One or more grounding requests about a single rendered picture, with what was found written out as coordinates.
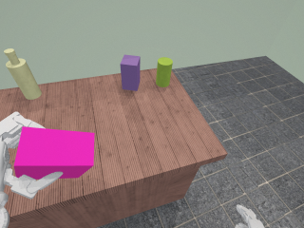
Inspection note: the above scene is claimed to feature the right robot hand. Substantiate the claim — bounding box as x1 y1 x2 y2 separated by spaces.
235 204 265 228

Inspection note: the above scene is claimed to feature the left robot hand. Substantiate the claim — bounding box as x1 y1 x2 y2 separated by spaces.
0 111 64 200

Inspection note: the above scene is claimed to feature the robot left forearm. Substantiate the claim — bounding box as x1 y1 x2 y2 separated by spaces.
0 191 10 228

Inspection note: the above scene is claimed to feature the sponge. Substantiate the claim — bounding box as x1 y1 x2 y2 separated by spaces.
14 126 95 180

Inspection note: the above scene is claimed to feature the table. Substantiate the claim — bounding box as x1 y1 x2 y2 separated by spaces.
0 68 228 228

